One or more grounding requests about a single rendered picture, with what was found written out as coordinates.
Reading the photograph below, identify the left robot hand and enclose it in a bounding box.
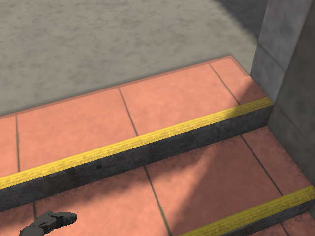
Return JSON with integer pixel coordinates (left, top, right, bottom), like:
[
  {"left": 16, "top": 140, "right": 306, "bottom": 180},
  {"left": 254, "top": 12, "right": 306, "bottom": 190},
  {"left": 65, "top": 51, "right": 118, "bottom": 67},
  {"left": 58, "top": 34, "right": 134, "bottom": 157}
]
[{"left": 19, "top": 210, "right": 78, "bottom": 236}]

